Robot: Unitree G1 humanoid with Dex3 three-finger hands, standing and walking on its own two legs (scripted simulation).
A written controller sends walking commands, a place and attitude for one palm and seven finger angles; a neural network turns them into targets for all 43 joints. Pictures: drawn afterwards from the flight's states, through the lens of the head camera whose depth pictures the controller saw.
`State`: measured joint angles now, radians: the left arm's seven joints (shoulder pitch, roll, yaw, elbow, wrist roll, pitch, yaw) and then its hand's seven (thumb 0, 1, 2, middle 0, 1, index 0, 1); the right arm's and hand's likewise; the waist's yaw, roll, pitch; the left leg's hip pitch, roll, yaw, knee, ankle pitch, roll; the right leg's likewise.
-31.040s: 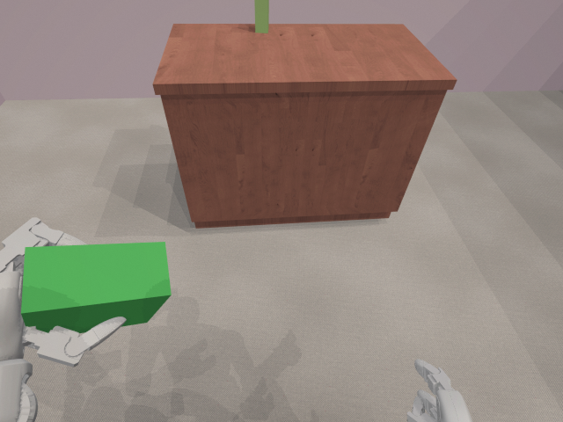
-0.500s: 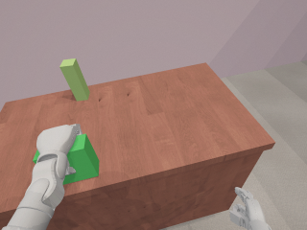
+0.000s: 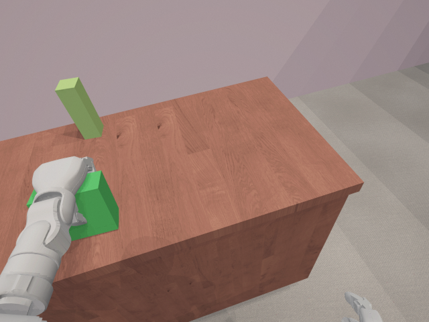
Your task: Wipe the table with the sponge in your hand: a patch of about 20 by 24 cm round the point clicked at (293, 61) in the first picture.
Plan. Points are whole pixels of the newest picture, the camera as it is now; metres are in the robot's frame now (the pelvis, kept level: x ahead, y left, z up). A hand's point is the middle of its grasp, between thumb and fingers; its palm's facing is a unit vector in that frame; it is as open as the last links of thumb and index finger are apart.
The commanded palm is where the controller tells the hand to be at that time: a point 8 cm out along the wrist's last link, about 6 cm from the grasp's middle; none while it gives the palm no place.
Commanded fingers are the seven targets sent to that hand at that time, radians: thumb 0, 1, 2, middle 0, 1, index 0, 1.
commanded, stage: wipe forward along the first lane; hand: left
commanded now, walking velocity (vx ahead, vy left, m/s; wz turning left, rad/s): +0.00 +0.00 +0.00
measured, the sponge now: (82, 214) +0.31 +0.33 +0.02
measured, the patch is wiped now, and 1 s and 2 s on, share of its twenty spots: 0.15 0.40 0.50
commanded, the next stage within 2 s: slide across to the middle lane in 0.72 s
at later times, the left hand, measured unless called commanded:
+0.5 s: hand (77, 175) +0.37 +0.34 +0.08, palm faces -0.11 +0.00 -0.99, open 10.2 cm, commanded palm +0.36 +0.34 +0.11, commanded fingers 0.00 0.10 1.30 -1.20 -1.60 -1.20 -1.60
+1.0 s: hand (82, 156) +0.43 +0.36 +0.08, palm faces -0.11 +0.03 -0.99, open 10.2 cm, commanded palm +0.41 +0.34 +0.13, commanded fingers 0.00 0.10 1.30 -1.20 -1.60 -1.20 -1.60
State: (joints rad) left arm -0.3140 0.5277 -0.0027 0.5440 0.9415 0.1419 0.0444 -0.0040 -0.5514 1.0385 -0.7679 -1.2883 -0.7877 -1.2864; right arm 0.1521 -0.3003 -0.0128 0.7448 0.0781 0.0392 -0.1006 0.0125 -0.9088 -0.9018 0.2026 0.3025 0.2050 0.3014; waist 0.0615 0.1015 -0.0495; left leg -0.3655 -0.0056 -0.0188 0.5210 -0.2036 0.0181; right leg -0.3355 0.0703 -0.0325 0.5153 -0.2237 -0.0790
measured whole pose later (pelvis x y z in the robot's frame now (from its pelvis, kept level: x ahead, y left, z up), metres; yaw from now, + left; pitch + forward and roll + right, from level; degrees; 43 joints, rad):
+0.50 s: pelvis +0.00 +0.01 +0.00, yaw -1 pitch +6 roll -1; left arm -0.54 0.59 0.03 0.84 0.98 0.07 0.09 0.02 -0.55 1.04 -0.76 -1.29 -0.78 -1.30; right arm 0.21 -0.30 -0.01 0.74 0.09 0.05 -0.10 0.01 -0.91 -0.90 0.20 0.30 0.21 0.30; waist 0.02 0.08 -0.08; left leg -0.48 -0.02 -0.05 0.58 -0.21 0.02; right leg -0.44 0.08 -0.02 0.54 -0.22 -0.07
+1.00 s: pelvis +0.02 +0.04 +0.00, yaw -1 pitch +9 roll -1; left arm -0.64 0.58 -0.04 0.88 1.01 0.11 0.10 0.02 -0.55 1.04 -0.76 -1.30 -0.78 -1.31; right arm 0.24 -0.28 -0.02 0.74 0.09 0.07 -0.08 0.01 -0.91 -0.90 0.20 0.30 0.21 0.30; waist 0.01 0.07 -0.09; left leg -0.47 -0.05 -0.04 0.55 -0.23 0.05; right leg -0.42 0.05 -0.01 0.49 -0.23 -0.03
